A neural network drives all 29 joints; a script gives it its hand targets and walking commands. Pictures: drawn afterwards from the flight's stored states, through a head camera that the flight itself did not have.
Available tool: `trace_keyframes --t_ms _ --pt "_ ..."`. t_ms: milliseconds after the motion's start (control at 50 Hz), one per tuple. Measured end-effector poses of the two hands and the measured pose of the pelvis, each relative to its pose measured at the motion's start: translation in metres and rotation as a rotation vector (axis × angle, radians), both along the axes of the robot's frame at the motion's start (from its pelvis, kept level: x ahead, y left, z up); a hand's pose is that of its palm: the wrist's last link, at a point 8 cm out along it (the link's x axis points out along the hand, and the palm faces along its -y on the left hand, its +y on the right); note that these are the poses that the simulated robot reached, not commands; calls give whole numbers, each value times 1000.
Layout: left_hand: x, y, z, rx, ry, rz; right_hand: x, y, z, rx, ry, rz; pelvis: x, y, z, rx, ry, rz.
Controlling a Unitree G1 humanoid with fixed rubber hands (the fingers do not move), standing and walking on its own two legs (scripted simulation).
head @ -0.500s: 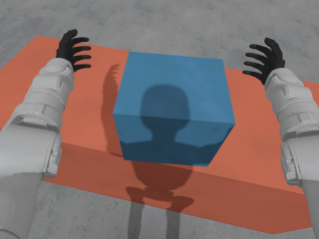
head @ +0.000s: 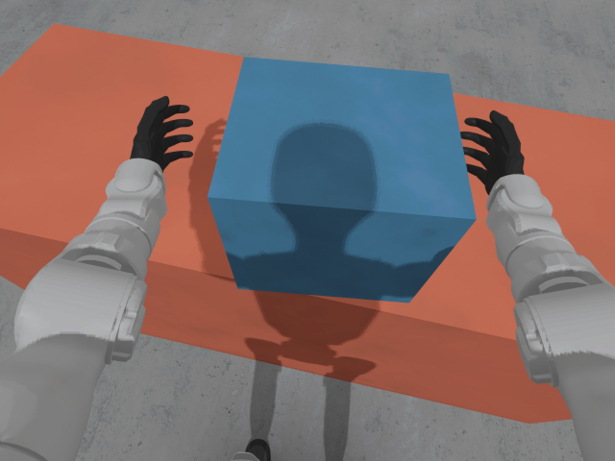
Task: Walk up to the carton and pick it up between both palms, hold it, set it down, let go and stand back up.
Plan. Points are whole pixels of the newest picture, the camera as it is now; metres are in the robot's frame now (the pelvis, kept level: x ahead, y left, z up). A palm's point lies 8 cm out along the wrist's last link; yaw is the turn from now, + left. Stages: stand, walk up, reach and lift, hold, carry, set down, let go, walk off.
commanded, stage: reach and lift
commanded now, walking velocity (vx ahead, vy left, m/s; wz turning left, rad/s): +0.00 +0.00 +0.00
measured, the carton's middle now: (333, 190) +0.49 +0.02 +0.02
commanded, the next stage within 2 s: none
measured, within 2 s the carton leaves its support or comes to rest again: neither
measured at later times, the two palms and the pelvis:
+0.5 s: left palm (167, 166) +0.45 +0.24 +0.07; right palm (480, 173) +0.49 -0.16 +0.08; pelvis +0.00 +0.00 +0.00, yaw +0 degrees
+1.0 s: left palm (197, 162) +0.47 +0.21 +0.07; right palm (478, 175) +0.49 -0.16 +0.08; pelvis +0.01 +0.01 +0.00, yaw -2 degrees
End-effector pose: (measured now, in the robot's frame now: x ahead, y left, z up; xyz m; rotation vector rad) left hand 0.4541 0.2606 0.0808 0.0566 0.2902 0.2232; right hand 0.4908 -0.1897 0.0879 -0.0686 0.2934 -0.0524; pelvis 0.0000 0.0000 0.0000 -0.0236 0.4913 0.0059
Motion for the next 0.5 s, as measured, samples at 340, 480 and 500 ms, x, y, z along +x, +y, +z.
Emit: trace_keyframes --t_ms 340,480,500 --pt "-5 -6 -14 -11 -11 4 6 12 -11 18 -28 40 1 1 -5 -2 27 -10" --pt "-2 -18 -8 -21 -26 -16 4 23 -5 20 -30 49 0 1 -4 0 14 -8" --pt "-2 -20 -8 -23 -27 -20 4 25 -5 21 -29 46 0 2 -4 1 11 -8"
